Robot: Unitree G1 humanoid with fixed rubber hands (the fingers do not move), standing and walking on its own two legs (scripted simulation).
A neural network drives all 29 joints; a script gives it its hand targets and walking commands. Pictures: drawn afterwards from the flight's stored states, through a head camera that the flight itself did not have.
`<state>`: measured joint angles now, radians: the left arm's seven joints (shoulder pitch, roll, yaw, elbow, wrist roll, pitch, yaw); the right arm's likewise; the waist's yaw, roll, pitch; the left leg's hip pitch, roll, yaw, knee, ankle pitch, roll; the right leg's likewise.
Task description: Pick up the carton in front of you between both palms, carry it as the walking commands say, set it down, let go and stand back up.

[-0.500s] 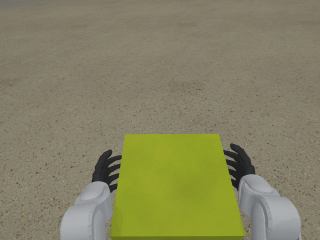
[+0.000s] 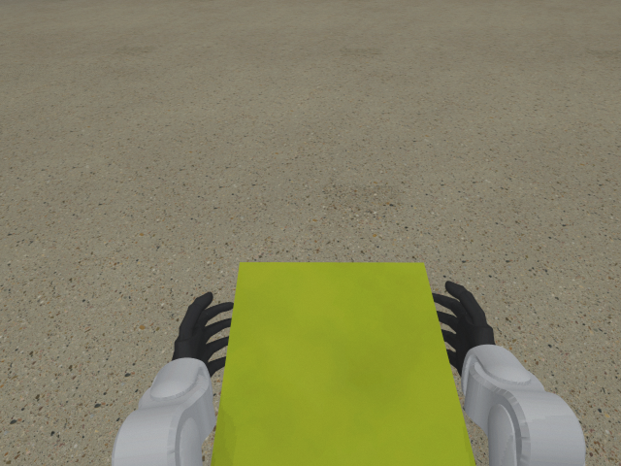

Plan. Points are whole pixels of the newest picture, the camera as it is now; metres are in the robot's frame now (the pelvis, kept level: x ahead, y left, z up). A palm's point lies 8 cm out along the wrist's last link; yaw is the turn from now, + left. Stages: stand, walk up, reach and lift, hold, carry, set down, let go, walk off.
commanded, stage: carry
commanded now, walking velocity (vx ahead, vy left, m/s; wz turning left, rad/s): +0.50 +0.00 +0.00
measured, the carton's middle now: (329, 389) +0.24 +0.00 +0.03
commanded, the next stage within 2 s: none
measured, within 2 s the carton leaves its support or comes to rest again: neither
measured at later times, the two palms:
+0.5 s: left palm (238, 178) +0.57 +0.14 +0.11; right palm (410, 172) +0.58 -0.16 +0.11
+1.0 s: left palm (247, 112) +0.82 +0.15 +0.11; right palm (383, 110) +0.82 -0.15 +0.11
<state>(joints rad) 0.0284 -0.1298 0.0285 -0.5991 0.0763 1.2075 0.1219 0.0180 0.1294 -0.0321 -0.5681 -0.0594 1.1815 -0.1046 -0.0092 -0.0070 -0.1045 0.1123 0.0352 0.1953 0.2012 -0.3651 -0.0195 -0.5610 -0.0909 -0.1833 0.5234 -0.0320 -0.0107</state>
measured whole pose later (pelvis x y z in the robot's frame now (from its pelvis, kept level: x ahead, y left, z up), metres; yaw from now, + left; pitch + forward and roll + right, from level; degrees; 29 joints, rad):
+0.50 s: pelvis +0.34 -0.01 +0.00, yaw +0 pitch +4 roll +1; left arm 0.00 -0.13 0.04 -0.56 0.06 1.21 0.12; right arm -0.01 0.13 -0.04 -0.57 -0.08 1.22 -0.11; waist 0.00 0.01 -0.10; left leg -0.57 0.09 0.17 0.52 -0.02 0.00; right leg 0.09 -0.04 -0.20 0.19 -0.34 0.01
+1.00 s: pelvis +0.58 +0.00 +0.01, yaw +0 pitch +3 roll +0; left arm -0.01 -0.13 0.03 -0.55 0.08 1.20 0.12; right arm -0.01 0.13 -0.05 -0.54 -0.07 1.19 -0.10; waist 0.00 0.02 -0.10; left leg -0.17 0.06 0.19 0.46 -0.32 0.00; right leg -0.33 -0.06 -0.18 0.46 -0.17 -0.01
